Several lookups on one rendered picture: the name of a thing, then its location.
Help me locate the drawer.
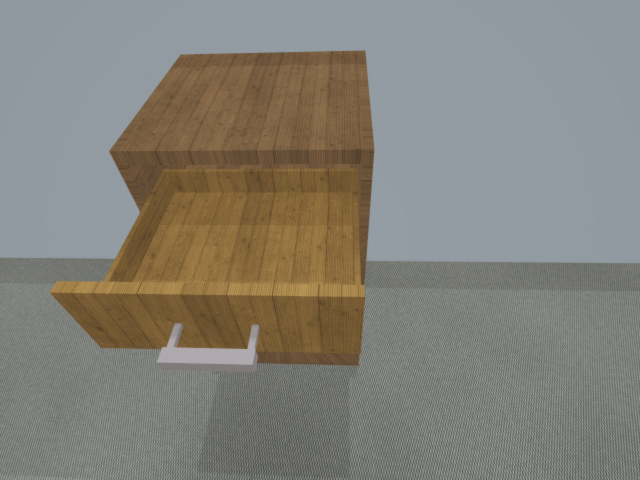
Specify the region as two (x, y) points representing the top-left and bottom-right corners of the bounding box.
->
(50, 168), (365, 354)

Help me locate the cabinet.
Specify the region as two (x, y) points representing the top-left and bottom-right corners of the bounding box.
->
(109, 51), (374, 366)

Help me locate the handle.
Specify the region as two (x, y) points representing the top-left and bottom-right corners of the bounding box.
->
(157, 323), (260, 372)

